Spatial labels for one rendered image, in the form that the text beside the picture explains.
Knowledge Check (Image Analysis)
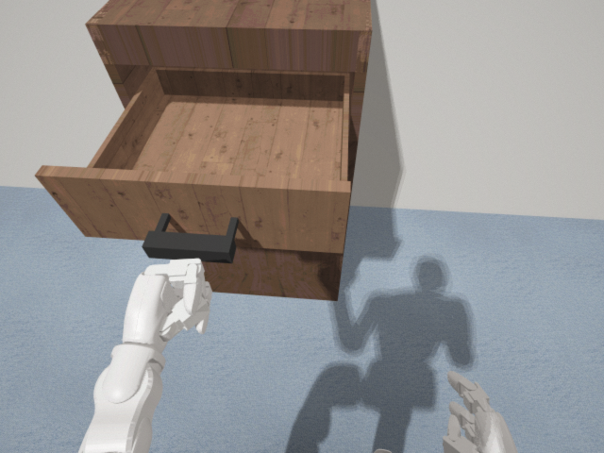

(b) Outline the robot right hand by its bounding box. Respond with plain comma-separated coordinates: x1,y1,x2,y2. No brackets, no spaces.
443,371,518,453

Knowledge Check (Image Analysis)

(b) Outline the handle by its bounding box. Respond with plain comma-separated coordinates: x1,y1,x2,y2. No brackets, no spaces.
142,213,239,263

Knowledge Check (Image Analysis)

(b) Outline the robot left hand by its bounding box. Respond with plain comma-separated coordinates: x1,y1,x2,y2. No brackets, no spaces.
123,259,212,353

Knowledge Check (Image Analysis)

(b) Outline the robot left forearm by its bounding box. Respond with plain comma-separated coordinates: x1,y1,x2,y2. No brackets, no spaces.
78,343,166,453

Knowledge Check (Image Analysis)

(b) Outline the cabinet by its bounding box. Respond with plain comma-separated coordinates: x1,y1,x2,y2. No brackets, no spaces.
85,0,372,301

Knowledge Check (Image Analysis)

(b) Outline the drawer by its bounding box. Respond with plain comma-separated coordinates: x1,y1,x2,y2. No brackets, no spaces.
35,67,351,254

